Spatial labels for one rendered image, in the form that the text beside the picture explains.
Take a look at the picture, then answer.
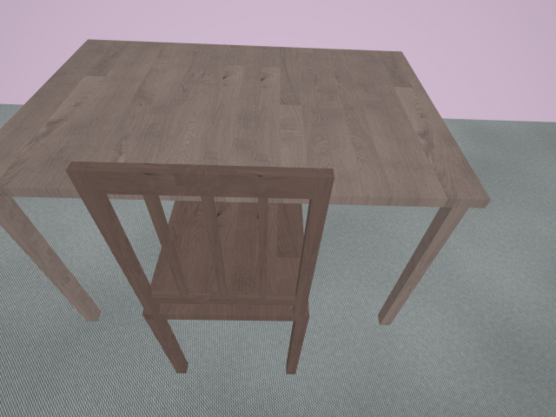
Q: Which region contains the chair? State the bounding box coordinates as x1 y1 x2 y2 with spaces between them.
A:
65 162 334 374

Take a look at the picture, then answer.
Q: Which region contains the table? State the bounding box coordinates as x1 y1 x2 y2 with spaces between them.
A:
0 39 491 325

